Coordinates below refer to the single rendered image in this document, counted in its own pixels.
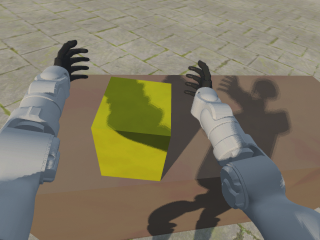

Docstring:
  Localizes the robot right forearm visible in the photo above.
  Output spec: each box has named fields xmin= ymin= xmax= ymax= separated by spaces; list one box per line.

xmin=190 ymin=87 xmax=286 ymax=193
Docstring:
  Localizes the left robot upper arm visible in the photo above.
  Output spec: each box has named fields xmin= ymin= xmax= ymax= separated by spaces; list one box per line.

xmin=0 ymin=127 xmax=61 ymax=240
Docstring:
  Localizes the carton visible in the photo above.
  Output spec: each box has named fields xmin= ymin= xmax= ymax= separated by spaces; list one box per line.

xmin=91 ymin=76 xmax=172 ymax=181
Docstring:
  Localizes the robot left forearm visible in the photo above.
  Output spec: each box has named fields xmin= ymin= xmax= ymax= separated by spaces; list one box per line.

xmin=0 ymin=65 xmax=71 ymax=138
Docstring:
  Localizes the pedestal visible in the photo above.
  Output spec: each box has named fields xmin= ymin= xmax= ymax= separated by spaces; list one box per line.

xmin=30 ymin=74 xmax=320 ymax=240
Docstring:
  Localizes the robot right hand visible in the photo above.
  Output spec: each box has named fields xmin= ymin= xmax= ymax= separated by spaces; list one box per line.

xmin=184 ymin=60 xmax=213 ymax=97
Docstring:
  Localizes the right robot upper arm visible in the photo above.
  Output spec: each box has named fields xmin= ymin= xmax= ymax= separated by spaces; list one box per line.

xmin=220 ymin=155 xmax=320 ymax=240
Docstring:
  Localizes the robot left hand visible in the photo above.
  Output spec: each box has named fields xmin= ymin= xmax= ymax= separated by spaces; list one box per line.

xmin=54 ymin=40 xmax=90 ymax=82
